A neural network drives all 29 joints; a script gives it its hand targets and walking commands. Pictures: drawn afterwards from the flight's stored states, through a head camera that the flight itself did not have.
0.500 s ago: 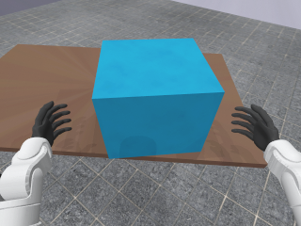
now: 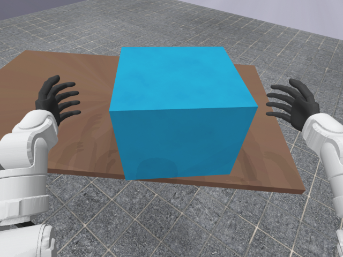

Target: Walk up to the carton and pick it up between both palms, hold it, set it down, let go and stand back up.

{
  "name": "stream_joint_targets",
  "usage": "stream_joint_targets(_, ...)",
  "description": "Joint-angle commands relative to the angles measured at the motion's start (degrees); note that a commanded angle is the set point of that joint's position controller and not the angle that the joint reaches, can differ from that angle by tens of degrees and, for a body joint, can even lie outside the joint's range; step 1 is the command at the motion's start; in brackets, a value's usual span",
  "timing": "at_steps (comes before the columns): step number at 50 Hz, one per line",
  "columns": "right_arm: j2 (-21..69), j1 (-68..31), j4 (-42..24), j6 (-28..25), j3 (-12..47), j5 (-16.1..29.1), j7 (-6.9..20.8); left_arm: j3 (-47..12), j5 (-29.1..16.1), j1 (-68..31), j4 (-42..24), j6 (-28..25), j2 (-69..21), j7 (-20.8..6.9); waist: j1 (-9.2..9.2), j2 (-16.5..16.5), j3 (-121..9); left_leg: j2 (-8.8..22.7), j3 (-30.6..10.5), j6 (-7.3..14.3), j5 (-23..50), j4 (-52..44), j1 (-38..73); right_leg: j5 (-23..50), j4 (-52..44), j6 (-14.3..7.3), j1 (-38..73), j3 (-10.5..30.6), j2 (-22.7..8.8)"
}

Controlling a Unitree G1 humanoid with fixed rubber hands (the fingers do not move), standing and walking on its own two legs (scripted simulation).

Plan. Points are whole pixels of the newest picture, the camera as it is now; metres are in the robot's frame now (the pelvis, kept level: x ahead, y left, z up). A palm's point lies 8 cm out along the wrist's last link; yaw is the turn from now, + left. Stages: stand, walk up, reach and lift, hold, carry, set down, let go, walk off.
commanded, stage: reach and lift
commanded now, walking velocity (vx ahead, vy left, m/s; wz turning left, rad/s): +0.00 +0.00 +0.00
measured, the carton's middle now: (176, 111) +0.49 +0.02 +0.10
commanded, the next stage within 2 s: none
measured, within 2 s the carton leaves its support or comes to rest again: neither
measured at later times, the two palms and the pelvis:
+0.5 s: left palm (53, 77) +0.40 +0.28 +0.24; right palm (292, 78) +0.45 -0.22 +0.24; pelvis -0.01 -0.01 +0.00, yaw +1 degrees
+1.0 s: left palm (55, 63) +0.43 +0.28 +0.26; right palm (287, 61) +0.47 -0.21 +0.26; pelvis +0.00 -0.02 +0.00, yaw +2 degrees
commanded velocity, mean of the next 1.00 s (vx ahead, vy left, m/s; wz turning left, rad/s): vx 0.00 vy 0.00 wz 0.00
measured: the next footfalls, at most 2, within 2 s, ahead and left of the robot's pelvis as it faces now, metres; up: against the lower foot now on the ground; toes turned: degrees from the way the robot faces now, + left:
none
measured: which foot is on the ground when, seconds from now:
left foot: down 0.00-1.00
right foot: down 0.00-1.00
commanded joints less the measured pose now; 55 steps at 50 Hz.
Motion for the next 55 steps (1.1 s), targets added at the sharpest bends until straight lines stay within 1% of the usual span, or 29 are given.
stream_joint_targets(1, -11.4, -31.2, -2.2, -1.8, -5.9, 1.0, 0.7, 0.2, -1.1, -33.1, -4.2, -3.6, 14.3, 0.5, 1.94, 3.1, -19.8, -0.9, 2.9, -1.8, 15.8, -2.7, -9.2, 7.5, 3.9, -3.0, 17.8, 0.4, 0.2)
stream_joint_targets(2, -11.7, -31.9, 0.1, -1.8, -5.4, 0.6, 1.3, -1.0, -1.5, -33.0, -0.7, -3.8, 12.9, 0.8, 1.45, 2.4, -19.7, -0.8, 2.9, -1.4, 14.3, -2.8, -9.5, 6.2, 3.8, -3.0, 17.7, 0.5, 0.3)
stream_joint_targets(3, -11.8, -32.6, 1.1, -1.9, -5.0, 0.6, 1.6, -1.3, -1.7, -33.6, 0.4, -4.1, 12.8, 1.0, 1.87, 2.2, -21.1, -0.8, 3.0, -1.0, 13.3, -3.1, -9.8, 5.7, 4.0, -3.0, 18.6, 0.7, 0.2)
stream_joint_targets(8, -12.7, -37.5, 6.1, -2.2, -3.6, 0.6, 1.5, -2.6, -2.0, -36.9, 6.3, -4.7, 14.1, 0.5, 2.06, 0.2, -26.1, -1.1, 3.7, -1.2, 19.4, -1.6, -7.8, 10.7, 4.9, -2.3, 20.9, 0.3, 0.4)
stream_joint_targets(11, -12.4, -40.4, 7.8, -2.3, -2.8, 0.5, 1.0, -3.1, -2.4, -39.3, 9.7, -5.1, 15.3, -0.1, 2.14, -1.2, -27.1, -1.4, 4.0, -0.8, 19.6, -1.6, -8.4, 12.5, 5.2, -1.7, 22.1, 0.2, 0.3)
stream_joint_targets(14, -11.8, -43.6, 8.9, -2.5, -2.3, 0.5, 0.5, -4.0, -3.2, -42.5, 12.2, -6.1, 16.3, -0.5, 2.29, -1.7, -28.1, -1.7, 4.2, -0.6, 19.1, -1.7, -9.5, 13.6, 5.6, -1.4, 22.9, 0.1, 0.1)
stream_joint_targets(19, -11.3, -48.8, 10.9, -2.7, -1.4, 1.0, -0.1, -5.9, -4.7, -48.5, 15.6, -7.7, 17.9, -0.6, 2.48, -1.4, -30.8, -1.9, 4.3, -0.7, 20.0, -1.4, -10.6, 16.2, 6.4, -1.2, 23.9, -0.3, 0.0)
stream_joint_targets(23, -11.3, -52.6, 13.7, -2.7, -0.3, 1.4, -0.5, -7.5, -5.7, -52.9, 19.3, -8.8, 18.9, -0.6, 2.61, -0.9, -32.9, -2.0, 4.4, -0.9, 20.5, -1.3, -11.6, 17.6, 7.0, -1.3, 24.3, -0.6, -0.1)
stream_joint_targets(35, -9.9, -64.0, 25.5, -3.0, 3.5, 1.6, -0.5, -13.8, -8.8, -65.1, 34.4, -12.9, 19.6, -0.4, 2.84, -0.3, -35.9, -1.8, 4.6, -1.2, 18.6, -1.4, -15.9, 17.3, 7.8, -1.7, 23.0, -1.3, 0.0)
stream_joint_targets(38, -8.9, -65.4, 29.0, -3.1, 4.7, 1.4, -0.5, -15.1, -9.2, -66.5, 38.8, -14.1, 19.1, -0.6, 2.81, -0.2, -35.8, -1.7, 4.7, -1.4, 18.5, -1.4, -16.7, 17.6, 7.9, -1.7, 22.8, -1.4, 0.0)
stream_joint_targets(42, -7.4, -64.3, 32.2, -3.8, 6.0, 1.1, -0.8, -16.0, -8.4, -65.4, 43.0, -16.0, 18.0, -1.4, 2.59, -0.1, -34.3, -1.6, 4.6, -1.6, 19.5, -1.7, -16.6, 18.6, 7.6, -1.6, 23.4, -1.5, -0.1)
stream_joint_targets(43, -7.0, -63.6, 32.6, -4.1, 6.2, 1.0, -1.0, -16.1, -8.1, -64.7, 43.6, -16.5, 17.7, -1.6, 2.52, -0.1, -33.8, -1.6, 4.5, -1.6, 19.8, -1.8, -16.4, 18.8, 7.4, -1.6, 23.6, -1.5, -0.1)
stream_joint_targets(44, -8.8, -62.5, 23.8, -5.2, 3.7, 1.0, -1.9, -14.6, -9.6, -62.7, 37.5, -16.5, 19.4, -1.9, 1.68, -1.9, -41.4, -1.8, 4.3, -1.6, 23.5, -0.5, -14.3, 24.5, 7.2, -1.0, 27.3, -1.3, 0.0)
stream_joint_targets(45, -9.1, -63.1, 22.8, -5.2, 3.6, 0.4, -2.7, -14.1, -9.4, -63.0, 37.8, -16.3, 20.3, -2.0, 1.77, -2.1, -41.5, -1.9, 4.1, -1.7, 24.5, -0.2, -15.3, 26.9, 8.0, -0.7, 28.6, -1.5, 0.0)
stream_joint_targets(46, -8.5, -62.7, 23.6, -5.1, 3.6, -0.1, -3.0, -13.7, -8.9, -62.6, 38.6, -16.4, 20.4, -2.2, 1.7, -2.2, -39.9, -1.8, 4.0, -1.7, 24.3, -0.6, -15.9, 27.0, 8.0, -0.6, 28.6, -1.6, -0.1)
stream_joint_targets(47, -7.8, -61.5, 25.4, -4.9, 4.1, -0.3, -3.0, -13.3, -8.0, -61.4, 39.9, -16.5, 20.0, -2.4, 1.92, -2.0, -37.5, -1.8, 3.9, -1.5, 23.6, -1.2, -16.0, 25.6, 7.7, -0.7, 28.3, -1.7, -0.1)
stream_joint_targets(49, -6.6, -60.1, 28.2, -5.3, 4.5, -0.5, -2.7, -13.9, -7.6, -60.7, 41.9, -17.5, 18.8, -2.7, 1.8, -1.4, -33.5, -1.5, 3.6, -1.3, 21.6, -1.9, -16.0, 21.3, 6.8, -1.3, 25.7, -1.7, -0.2)
stream_joint_targets(50, -6.2, -59.4, 28.6, -5.8, 4.5, -0.4, -2.6, -14.7, -7.8, -60.4, 42.0, -18.3, 18.1, -2.6, 1.69, -0.6, -32.7, -1.4, 3.4, -1.5, 21.4, -1.9, -15.5, 19.7, 6.5, -1.7, 24.5, -1.8, -0.2)
stream_joint_targets(52, -5.6, -58.1, 28.7, -7.1, 4.4, -0.4, -2.3, -16.0, -8.4, -59.9, 41.7, -20.1, 17.0, -2.5, 1.5, 0.7, -32.3, -1.2, 3.3, -1.8, 21.4, -1.5, -14.6, 17.3, 6.1, -2.2, 22.2, -2.1, -0.1)
stream_joint_targets(55, -5.3, -57.3, 26.6, -9.2, 3.2, -1.0, -2.0, -17.2, -9.4, -60.1, 39.6, -22.8, 16.6, -2.2, 1.37, 2.2, -34.7, -1.2, 3.3, -2.4, 22.0, -0.6, -13.5, 16.3, 6.2, -2.4, 19.9, -2.6, -0.1)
